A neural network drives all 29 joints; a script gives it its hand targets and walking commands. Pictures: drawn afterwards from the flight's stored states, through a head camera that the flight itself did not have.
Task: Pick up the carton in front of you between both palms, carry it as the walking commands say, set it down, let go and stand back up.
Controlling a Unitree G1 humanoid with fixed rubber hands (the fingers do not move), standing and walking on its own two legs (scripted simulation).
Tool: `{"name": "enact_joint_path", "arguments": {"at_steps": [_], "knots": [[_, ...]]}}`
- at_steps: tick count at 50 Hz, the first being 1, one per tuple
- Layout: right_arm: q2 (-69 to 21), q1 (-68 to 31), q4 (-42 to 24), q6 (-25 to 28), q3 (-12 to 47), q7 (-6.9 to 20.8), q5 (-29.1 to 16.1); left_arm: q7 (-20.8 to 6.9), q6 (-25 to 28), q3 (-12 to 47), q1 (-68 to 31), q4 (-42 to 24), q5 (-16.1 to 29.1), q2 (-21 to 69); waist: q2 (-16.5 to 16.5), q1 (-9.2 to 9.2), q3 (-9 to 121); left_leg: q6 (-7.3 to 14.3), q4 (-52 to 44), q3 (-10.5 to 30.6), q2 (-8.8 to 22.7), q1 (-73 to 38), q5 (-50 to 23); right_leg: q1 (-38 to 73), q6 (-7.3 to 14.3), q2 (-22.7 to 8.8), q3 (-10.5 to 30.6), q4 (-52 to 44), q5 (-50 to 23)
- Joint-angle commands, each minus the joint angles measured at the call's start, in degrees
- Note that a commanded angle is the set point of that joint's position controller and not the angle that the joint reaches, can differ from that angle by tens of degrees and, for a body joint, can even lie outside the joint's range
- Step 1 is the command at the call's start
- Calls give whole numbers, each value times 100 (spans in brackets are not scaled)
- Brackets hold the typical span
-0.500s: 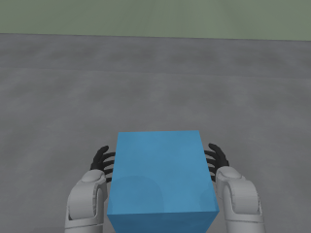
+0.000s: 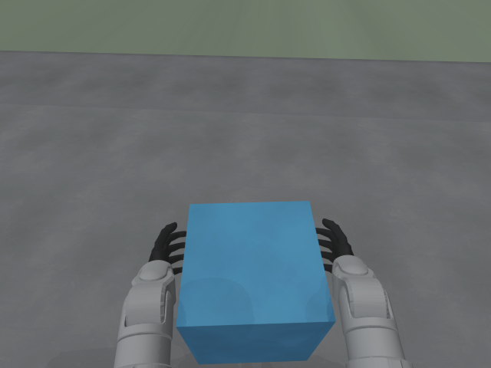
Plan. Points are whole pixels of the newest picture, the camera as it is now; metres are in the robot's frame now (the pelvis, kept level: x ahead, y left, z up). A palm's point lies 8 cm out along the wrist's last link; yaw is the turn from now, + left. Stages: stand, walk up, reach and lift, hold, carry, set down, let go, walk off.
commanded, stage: carry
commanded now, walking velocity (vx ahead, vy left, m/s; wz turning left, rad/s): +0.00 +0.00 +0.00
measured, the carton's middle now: (251, 286) +0.30 +0.00 -0.04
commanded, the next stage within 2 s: hold in 0.86 s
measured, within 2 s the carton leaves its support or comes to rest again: neither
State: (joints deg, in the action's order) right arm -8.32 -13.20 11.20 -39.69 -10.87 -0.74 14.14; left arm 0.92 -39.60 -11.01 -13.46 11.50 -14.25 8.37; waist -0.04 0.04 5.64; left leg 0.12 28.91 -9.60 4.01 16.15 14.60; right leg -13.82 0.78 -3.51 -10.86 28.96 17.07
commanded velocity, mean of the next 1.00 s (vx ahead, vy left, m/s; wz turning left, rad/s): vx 0.00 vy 0.00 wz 0.00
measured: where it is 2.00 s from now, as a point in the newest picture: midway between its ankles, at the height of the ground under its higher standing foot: outside the picture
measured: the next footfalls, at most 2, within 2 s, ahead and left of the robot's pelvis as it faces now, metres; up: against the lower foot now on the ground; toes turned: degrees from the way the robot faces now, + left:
none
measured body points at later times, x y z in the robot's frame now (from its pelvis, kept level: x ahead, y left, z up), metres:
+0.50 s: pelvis -0.01 -0.01 +0.00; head -0.03 -0.01 +0.45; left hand +0.29 +0.14 +0.03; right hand +0.29 -0.16 +0.03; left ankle +0.00 +0.11 -0.74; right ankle -0.02 -0.10 -0.74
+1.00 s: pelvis -0.03 -0.01 +0.01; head -0.04 -0.01 +0.46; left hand +0.28 +0.13 +0.04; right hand +0.26 -0.17 +0.03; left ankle +0.00 +0.13 -0.74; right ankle -0.02 -0.10 -0.74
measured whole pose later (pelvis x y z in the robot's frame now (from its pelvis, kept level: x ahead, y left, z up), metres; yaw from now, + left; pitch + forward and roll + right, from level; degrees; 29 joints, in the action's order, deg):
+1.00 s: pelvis -0.03 -0.01 +0.01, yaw -5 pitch -5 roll +0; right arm -8.1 -11.9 9.0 -41.4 -7.8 -0.6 14.2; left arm 0.8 -41.6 -10.0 -9.9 6.6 -13.6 7.8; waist 1.2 0.5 -2.5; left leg -0.7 22.8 2.1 1.5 6.9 10.8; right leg -6.0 2.2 0.3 -6.3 21.9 11.3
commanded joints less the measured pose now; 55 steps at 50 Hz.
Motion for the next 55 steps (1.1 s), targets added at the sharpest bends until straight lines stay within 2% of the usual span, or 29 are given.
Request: {"name": "enact_joint_path", "arguments": {"at_steps": [1, 43, 44, 45, 46, 47, 48, 49, 50, 53, 55], "knots": [[-5065, -2396, -505, 37, 3274, 1207, -1443, -1240, 23, 3274, -2346, -480, 1455, 5112, 3, -4, 1454, 69, -261, 552, 578, -624, -1534, 425, 26, -646, 589, -354, -1564], [-4953, -2390, -611, -81, 3268, 1184, -1429, -1215, -84, 3252, -2341, -603, 1446, 4963, -9, -19, 1337, -3, -320, 563, 576, -435, -1127, 232, 86, -638, 687, -477, -1359], [-5106, -1843, -559, -99, 3119, 1215, -1421, -1246, -123, 3107, -1743, -719, 1438, 5003, -212, 30, 596, 163, -525, 1348, -1001, -1365, -2174, 963, 137, 649, 1648, -779, -3037], [-4959, -1855, -747, -8, 3048, 1145, -1323, -1232, -59, 3065, -1875, -985, 1363, 4818, -309, -106, 924, 189, -551, 1471, -883, -1381, -2445, 1460, 128, 615, 1751, -747, -3379], [-4837, -1783, -711, 8, 2979, 1114, -1174, -1242, -25, 3015, -1917, -1025, 1331, 4805, -91, -58, 903, 150, -643, 1456, -956, -969, -2350, 1980, 128, 576, 1790, -680, -3676], [-4767, -1687, -639, 44, 2905, 1070, -1103, -1263, 0, 3075, -2025, -1025, 1342, 4801, -32, -144, 882, 99, -729, 1476, -965, -749, -2355, 2349, 105, 604, 1774, -655, -3855], [-4766, -1709, -594, 68, 2845, 1035, -1047, -1301, 24, 3107, -2163, -1060, 1393, 4756, -126, -223, 897, 77, -767, 1491, -965, -728, -2003, 2484, 71, 623, 1724, -756, -3342], [-4748, -1793, -629, 86, 2859, 1031, -1058, -1309, 40, 3132, -2172, -992, 1409, 4768, 6, -224, 845, 52, -785, 1482, -999, -700, -1906, 2482, 49, 624, 1696, -777, -3209], [-4829, -1898, -603, 90, 2877, 1019, -1104, -1326, 61, 3112, -2264, -957, 1413, 4743, -151, -235, 846, 56, -795, 1504, -974, -682, -1575, 2514, 21, 637, 1648, -876, -2672], [-4974, -2394, -748, 40, 3185, 1138, -1340, -1264, 76, 2915, -2139, -635, 1273, 4871, -135, 72, 718, 164, -932, 1456, -1007, -807, -1135, 2201, -95, 617, 1627, -895, -2208], [-4976, -2521, -686, 5, 3223, 1211, -1383, -1234, 71, 2750, -2093, -450, 1148, 4890, -156, 194, 579, 210, -986, 1453, -970, -853, -971, 2065, -115, 619, 1619, -915, -1912]]}}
